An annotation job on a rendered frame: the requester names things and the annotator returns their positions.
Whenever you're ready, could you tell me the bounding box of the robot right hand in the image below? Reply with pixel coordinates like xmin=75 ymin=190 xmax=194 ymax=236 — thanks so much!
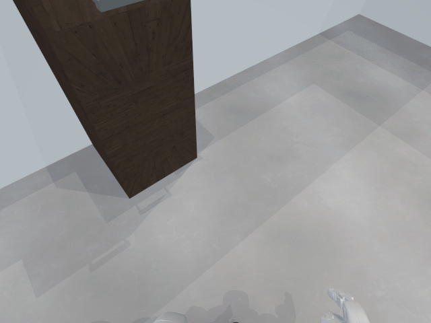
xmin=321 ymin=287 xmax=370 ymax=323

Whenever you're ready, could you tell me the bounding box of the cabinet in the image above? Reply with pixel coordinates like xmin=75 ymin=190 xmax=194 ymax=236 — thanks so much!
xmin=13 ymin=0 xmax=197 ymax=198

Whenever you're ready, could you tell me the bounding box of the drawer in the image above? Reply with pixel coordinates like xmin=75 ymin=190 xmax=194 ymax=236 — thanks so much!
xmin=39 ymin=0 xmax=163 ymax=32

